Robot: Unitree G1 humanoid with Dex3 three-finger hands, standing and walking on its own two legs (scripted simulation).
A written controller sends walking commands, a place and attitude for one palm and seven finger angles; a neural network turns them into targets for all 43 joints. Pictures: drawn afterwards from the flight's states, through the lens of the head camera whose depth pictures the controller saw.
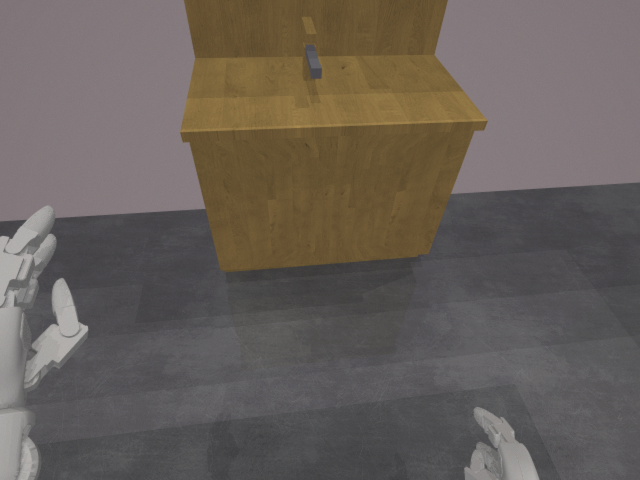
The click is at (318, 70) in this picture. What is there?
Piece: tap's lever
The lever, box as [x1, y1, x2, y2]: [310, 64, 321, 78]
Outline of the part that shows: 320,64 310,65 311,78 321,78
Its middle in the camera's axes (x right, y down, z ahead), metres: -0.02 -0.45 +1.04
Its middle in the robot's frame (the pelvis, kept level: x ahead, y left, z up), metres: +1.08 +0.08 +0.02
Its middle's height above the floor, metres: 0.79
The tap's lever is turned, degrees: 0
